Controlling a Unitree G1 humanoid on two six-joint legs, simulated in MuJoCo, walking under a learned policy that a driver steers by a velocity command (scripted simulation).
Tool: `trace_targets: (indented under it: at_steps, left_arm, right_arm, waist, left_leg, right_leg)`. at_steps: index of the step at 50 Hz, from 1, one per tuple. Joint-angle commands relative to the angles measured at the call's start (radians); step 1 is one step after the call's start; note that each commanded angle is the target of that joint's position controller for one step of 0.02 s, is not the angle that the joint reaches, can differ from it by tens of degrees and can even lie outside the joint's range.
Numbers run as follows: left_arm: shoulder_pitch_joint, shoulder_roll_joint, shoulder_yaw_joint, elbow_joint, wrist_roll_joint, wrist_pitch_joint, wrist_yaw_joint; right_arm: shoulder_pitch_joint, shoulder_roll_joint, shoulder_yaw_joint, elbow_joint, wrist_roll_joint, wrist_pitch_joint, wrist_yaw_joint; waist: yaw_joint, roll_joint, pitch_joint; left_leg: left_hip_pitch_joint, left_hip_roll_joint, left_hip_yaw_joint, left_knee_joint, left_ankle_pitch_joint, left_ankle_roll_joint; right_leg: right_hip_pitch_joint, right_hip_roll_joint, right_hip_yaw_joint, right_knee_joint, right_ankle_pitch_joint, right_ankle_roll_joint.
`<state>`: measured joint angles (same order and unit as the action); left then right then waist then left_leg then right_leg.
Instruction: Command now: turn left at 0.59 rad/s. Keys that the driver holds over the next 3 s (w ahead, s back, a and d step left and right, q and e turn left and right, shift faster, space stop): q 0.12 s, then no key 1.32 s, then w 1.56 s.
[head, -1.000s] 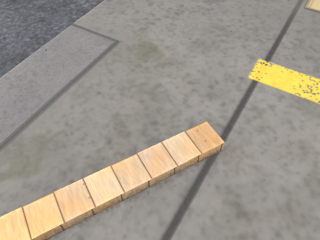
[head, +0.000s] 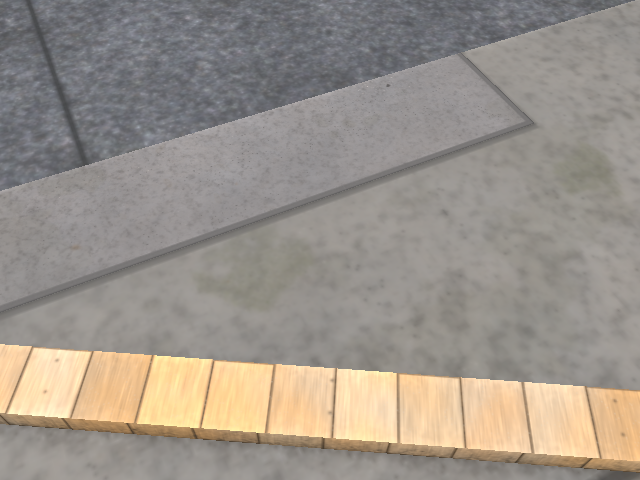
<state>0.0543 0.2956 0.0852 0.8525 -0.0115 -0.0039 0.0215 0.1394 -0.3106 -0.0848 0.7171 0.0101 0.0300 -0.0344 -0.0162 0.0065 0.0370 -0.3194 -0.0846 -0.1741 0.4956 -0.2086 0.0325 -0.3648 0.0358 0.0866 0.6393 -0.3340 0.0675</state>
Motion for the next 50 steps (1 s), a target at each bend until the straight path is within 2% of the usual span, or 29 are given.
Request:
trace_targets:
  at_steps: [1, 2, 3, 4, 5, 6, 7, 8, 10, 12, 15, 18, 20, 21, 22, 23, 24, 25, 26, 27, 28, 29, 30, 32, 36, 50]
  left_arm:
    - [0.075, 0.106, 0.027, -0.036, -0.001, -0.029, -0.014]
    - [0.11, 0.152, 0.04, -0.027, 0.009, -0.028, -0.013]
    - [0.099, 0.213, 0.048, -0.038, 0.023, -0.017, -0.002]
    - [0.087, 0.228, 0.046, -0.044, 0.057, -0.016, -0.007]
    - [0.034, 0.176, 0.032, -0.073, 0.051, -0.021, -0.003]
    - [-0.013, 0.132, 0.021, -0.082, 0.039, -0.02, 0.003]
    - [-0.025, 0.118, 0.016, -0.089, 0.027, -0.018, 0.006]
    - [-0.018, 0.114, 0.012, -0.085, 0.014, -0.017, 0.01]
    - [0.024, 0.119, 0.007, -0.068, 0.015, -0.009, 0.017]
    - [0.063, 0.13, 0.009, -0.055, 0.018, -0.004, 0.022]
    - [0.051, 0.161, 0.014, -0.05, 0.012, 0.002, 0.016]
    - [0.065, 0.182, 0.016, -0.033, -0.001, 0.007, 0.003]
    - [0.072, 0.158, 0.004, -0.018, -0.015, 0.007, -0.001]
    - [0.116, 0.129, -0.008, -0.001, -0.006, -0.002, -0.008]
    - [0.141, 0.068, -0.03, -0.016, 0.043, -0.015, -0.021]
    - [0.111, 0.045, -0.035, -0.03, 0.031, -0.018, -0.016]
    - [0.067, 0.099, -0.026, -0.027, 0.026, -0.012, -0.009]
    - [0.052, 0.098, -0.025, -0.024, 0.023, -0.009, -0.007]
    - [0.058, 0.093, -0.027, -0.008, 0.025, -0.004, -0.002]
    - [0.069, 0.107, -0.026, -0.004, 0.032, 0.001, 0.002]
    - [0.083, 0.112, -0.028, 0.001, 0.032, 0.001, 0.0]
    - [0.102, 0.13, -0.025, 0.018, 0.026, -0.001, -0.003]
    - [0.099, 0.13, -0.024, 0.031, 0.022, -0.004, -0.006]
    - [0.088, 0.119, -0.026, 0.048, 0.025, -0.011, -0.006]
    - [0.099, 0.113, -0.029, 0.085, 0.021, -0.016, -0.003]
    - [0.111, 0.113, -0.033, 0.161, 0.017, -0.007, 0.016]
  right_arm:
    - [-0.058, -0.161, -0.036, -0.08, 0.011, 0.003, -0.008]
    - [-0.037, -0.131, -0.027, -0.085, 0.01, 0.007, -0.012]
    - [0.033, -0.063, -0.012, -0.077, -0.003, 0.006, -0.008]
    - [0.026, -0.133, -0.035, -0.108, 0.005, -0.004, -0.006]
    - [0.042, -0.205, -0.056, -0.086, -0.001, -0.008, -0.004]
    - [0.054, -0.213, -0.066, -0.066, 0.005, -0.002, -0.002]
    - [0.065, -0.18, -0.062, -0.045, 0.004, 0.009, -0.007]
    - [0.061, -0.153, -0.054, -0.048, 0.0, 0.015, -0.008]
    - [0.031, -0.108, -0.038, -0.064, 0.009, 0.015, -0.005]
    - [-0.007, -0.087, -0.024, -0.081, 0.009, 0.009, -0.007]
    - [-0.024, -0.057, -0.001, -0.09, -0.002, 0.005, 0.0]
    - [0.008, -0.079, -0.004, -0.07, 0.002, 0.006, 0.007]
    - [0.073, -0.082, -0.008, -0.032, -0.002, 0.006, 0.013]
    - [0.076, -0.115, -0.014, -0.036, -0.006, 0.008, 0.009]
    - [0.098, -0.187, -0.024, -0.046, -0.016, 0.014, -0.002]
    - [0.033, -0.147, -0.005, -0.044, -0.035, 0.007, 0.009]
    - [-0.022, -0.094, 0.006, -0.06, -0.038, -0.009, 0.02]
    - [-0.038, -0.072, 0.014, -0.044, -0.04, -0.021, 0.023]
    - [-0.045, -0.086, 0.012, -0.037, -0.035, -0.029, 0.024]
    - [-0.047, -0.091, 0.011, -0.027, -0.029, -0.036, 0.024]
    - [-0.038, -0.084, 0.016, -0.015, -0.03, -0.039, 0.023]
    - [-0.021, -0.069, 0.021, -0.007, -0.032, -0.037, 0.022]
    - [-0.011, -0.063, 0.025, 0.001, -0.034, -0.036, 0.021]
    - [-0.003, -0.072, 0.024, 0.016, -0.027, -0.038, 0.019]
    - [-0.003, -0.071, 0.023, 0.04, -0.022, -0.035, 0.017]
    - [0.014, -0.068, 0.029, 0.157, -0.017, -0.034, 0.015]
  waist:
    - [0.059, 0.153, -0.141]
    - [0.055, 0.091, -0.157]
    - [-0.003, -0.162, -0.172]
    - [-0.002, -0.302, -0.128]
    - [-0.011, -0.192, -0.108]
    - [-0.025, -0.147, -0.088]
    - [-0.023, -0.121, -0.078]
    - [-0.01, -0.126, -0.061]
    - [0.013, -0.143, -0.058]
    - [0.042, -0.16, -0.074]
    - [0.052, -0.187, -0.096]
    - [0.048, -0.194, -0.091]
    - [0.009, -0.163, -0.08]
    - [0.016, -0.105, -0.098]
    - [0.051, 0.117, -0.168]
    - [0.059, 0.225, -0.152]
    - [0.04, 0.155, -0.111]
    - [0.047, 0.159, -0.096]
    - [0.048, 0.16, -0.079]
    - [0.048, 0.164, -0.058]
    - [0.054, 0.153, -0.052]
    - [0.046, 0.116, -0.04]
    - [0.041, 0.077, -0.023]
    - [0.034, 0.035, -0.019]
    - [0.034, 0.007, -0.044]
    - [0.038, 0.009, -0.041]
  left_leg:
    - [0.125, 0.203, -0.286, -0.046, 0.291, 0.129]
    - [0.037, 0.152, -0.244, 0.027, 0.142, 0.077]
    - [-0.113, 0.012, -0.07, 0.264, -0.24, 0.016]
    - [-0.266, -0.05, 0.011, 0.454, -0.471, -0.03]
    - [-0.268, 0.017, -0.013, 0.611, -0.41, -0.054]
    - [-0.272, 0.029, 0.002, 0.665, -0.337, -0.068]
    - [-0.274, 0.033, 0.012, 0.694, -0.289, -0.085]
    - [-0.295, 0.032, 0.011, 0.719, -0.251, -0.101]
    - [-0.276, 0.027, 0.049, 0.666, -0.219, -0.118]
    - [-0.267, 0.045, 0.07, 0.542, -0.215, -0.129]
    - [-0.113, 0.088, 0.126, 0.321, -0.226, -0.127]
    - [0.02, 0.078, 0.181, 0.114, -0.146, -0.109]
    - [0.175, 0.062, 0.2, -0.15, 0.053, -0.061]
    - [0.292, 0.118, 0.121, -0.184, 0.181, -0.028]
    - [0.42, 0.311, -0.091, -0.137, 0.513, 0.034]
    - [0.265, 0.39, -0.142, -0.14, 0.448, 0.167]
    - [0.206, 0.337, -0.118, -0.166, 0.284, 0.177]
    - [0.189, 0.287, -0.079, -0.172, 0.181, 0.136]
    - [0.169, 0.245, -0.043, -0.17, 0.106, 0.098]
    - [0.143, 0.231, -0.036, -0.174, 0.071, 0.074]
    - [0.122, 0.213, -0.021, -0.174, 0.046, 0.054]
    - [0.109, 0.189, 0.001, -0.178, 0.004, 0.036]
    - [0.113, 0.174, 0.012, -0.168, -0.004, 0.023]
    - [0.133, 0.165, 0.023, -0.143, 0.058, 0.022]
    - [0.164, 0.154, 0.042, -0.119, 0.168, 0.028]
    - [0.152, 0.125, 0.08, -0.116, 0.185, 0.017]
  right_leg:
    - [0.119, 0.002, -0.024, -0.251, 0.152, -0.03]
    - [0.242, -0.101, 0.043, -0.306, 0.244, -0.067]
    - [0.352, -0.322, 0.244, -0.318, 0.446, -0.154]
    - [0.277, -0.455, 0.44, -0.342, 0.549, -0.33]
    - [0.253, -0.444, 0.374, -0.338, 0.529, -0.351]
    - [0.238, -0.373, 0.26, -0.324, 0.487, -0.302]
    - [0.24, -0.314, 0.189, -0.319, 0.426, -0.265]
    - [0.248, -0.301, 0.162, -0.318, 0.443, -0.268]
    - [0.258, -0.269, 0.096, -0.328, 0.477, -0.281]
    - [0.324, -0.278, 0.082, -0.324, 0.492, -0.294]
    - [0.295, -0.281, 0.042, -0.318, 0.499, -0.29]
    - [0.263, -0.286, 0.043, -0.291, 0.514, -0.282]
    - [0.204, -0.258, 0.022, -0.241, 0.462, -0.228]
    - [0.131, -0.232, -0.001, -0.206, 0.371, -0.16]
    - [0.024, -0.15, -0.088, -0.046, 0.108, -0.074]
    - [0.029, -0.097, -0.1, -0.075, -0.122, -0.033]
    - [0.071, -0.104, -0.09, -0.055, -0.1, -0.012]
    - [0.084, -0.098, -0.09, -0.098, -0.012, -0.013]
    - [0.115, -0.095, -0.089, -0.146, 0.077, -0.012]
    - [0.143, -0.104, -0.073, -0.188, 0.158, -0.01]
    - [0.178, -0.113, -0.069, -0.21, 0.213, -0.014]
    - [0.184, -0.113, -0.077, -0.208, 0.202, -0.022]
    - [0.177, -0.109, -0.082, -0.212, 0.194, -0.029]
    - [0.175, -0.109, -0.076, -0.229, 0.217, -0.025]
    - [0.196, -0.11, -0.079, -0.243, 0.246, -0.017]
    - [0.216, -0.104, -0.089, -0.241, 0.244, -0.024]
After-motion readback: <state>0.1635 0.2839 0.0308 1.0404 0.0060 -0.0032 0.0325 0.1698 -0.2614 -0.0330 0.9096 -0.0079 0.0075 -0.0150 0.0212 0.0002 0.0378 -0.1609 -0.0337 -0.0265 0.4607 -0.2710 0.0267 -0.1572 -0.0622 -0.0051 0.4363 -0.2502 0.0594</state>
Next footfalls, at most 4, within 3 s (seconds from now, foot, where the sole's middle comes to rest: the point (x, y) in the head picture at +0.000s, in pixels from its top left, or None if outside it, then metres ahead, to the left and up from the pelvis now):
0.04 right None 0.06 -0.12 -0.78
0.42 left None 0.01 0.14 -0.78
2.14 left None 0.39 0.18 -0.78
2.58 right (329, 351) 0.72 -0.01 -0.74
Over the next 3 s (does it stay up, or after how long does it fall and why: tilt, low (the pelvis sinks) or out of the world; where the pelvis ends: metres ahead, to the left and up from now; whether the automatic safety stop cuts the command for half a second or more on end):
stays up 0.75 0.10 0.06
